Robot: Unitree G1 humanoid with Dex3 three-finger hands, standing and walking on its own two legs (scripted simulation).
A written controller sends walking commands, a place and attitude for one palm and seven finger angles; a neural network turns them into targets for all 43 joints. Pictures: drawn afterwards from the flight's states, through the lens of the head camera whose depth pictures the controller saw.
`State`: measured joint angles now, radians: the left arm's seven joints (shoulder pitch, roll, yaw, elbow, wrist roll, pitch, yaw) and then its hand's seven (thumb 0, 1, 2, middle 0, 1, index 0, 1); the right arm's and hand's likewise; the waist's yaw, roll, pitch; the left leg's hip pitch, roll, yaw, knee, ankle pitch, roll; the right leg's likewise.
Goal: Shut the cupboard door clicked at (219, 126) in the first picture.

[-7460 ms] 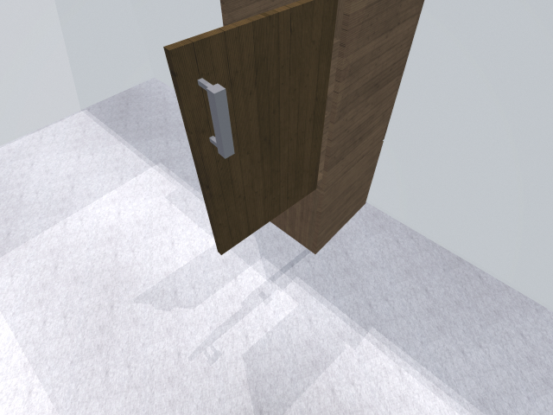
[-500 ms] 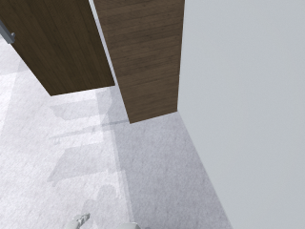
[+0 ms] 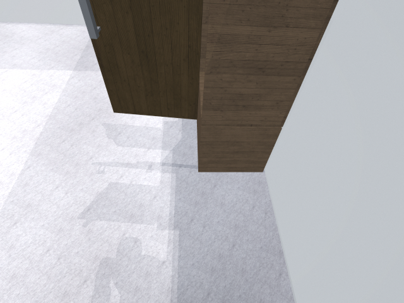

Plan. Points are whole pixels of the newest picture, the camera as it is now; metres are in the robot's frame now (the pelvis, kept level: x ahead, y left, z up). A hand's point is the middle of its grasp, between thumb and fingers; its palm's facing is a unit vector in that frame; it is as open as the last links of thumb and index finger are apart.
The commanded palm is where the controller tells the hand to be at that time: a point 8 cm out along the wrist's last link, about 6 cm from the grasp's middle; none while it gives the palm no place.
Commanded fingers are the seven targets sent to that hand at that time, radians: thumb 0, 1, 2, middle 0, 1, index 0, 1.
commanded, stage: take the last steps up to it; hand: left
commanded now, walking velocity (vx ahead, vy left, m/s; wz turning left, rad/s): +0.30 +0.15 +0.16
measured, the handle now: (90, 12) +0.88 +0.44 +0.12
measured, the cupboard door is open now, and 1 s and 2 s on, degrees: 84 84 84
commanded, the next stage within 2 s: come to a stop and stand still in 1.04 s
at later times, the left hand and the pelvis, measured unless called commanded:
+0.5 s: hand (140, 256) +0.23 +0.16 -0.15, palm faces +0.11 -0.97 -0.21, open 7.3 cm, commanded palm none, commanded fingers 0.00 0.90 0.90 -0.20 -0.30 -0.20 -0.30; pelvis +0.15 -0.01 +0.00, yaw +4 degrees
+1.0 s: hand (101, 241) +0.27 +0.28 -0.18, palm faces +0.18 -0.97 -0.18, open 7.4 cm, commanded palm none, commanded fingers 0.00 0.90 0.90 -0.20 -0.30 -0.20 -0.30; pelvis +0.32 +0.11 +0.00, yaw +4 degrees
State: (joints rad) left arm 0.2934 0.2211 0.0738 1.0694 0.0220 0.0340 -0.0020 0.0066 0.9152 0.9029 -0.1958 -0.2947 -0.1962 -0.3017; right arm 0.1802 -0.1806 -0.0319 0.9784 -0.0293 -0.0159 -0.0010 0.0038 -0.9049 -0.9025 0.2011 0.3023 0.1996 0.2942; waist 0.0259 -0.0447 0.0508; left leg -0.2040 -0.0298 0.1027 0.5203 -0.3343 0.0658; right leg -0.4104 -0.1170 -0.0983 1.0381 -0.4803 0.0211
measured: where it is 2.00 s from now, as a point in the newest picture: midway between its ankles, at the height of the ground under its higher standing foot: (168, 266)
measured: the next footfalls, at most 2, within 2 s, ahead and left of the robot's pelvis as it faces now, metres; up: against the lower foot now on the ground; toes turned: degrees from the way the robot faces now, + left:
right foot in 0.36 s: +0.22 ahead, -0.10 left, +0.00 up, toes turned -7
left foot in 0.84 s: +0.37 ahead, +0.20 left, +0.00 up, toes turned +14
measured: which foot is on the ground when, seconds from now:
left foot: down 0.00-0.36, up 0.38-0.82, down 0.84-1.00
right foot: up 0.00-0.34, down 0.36-0.84, up 0.86-1.00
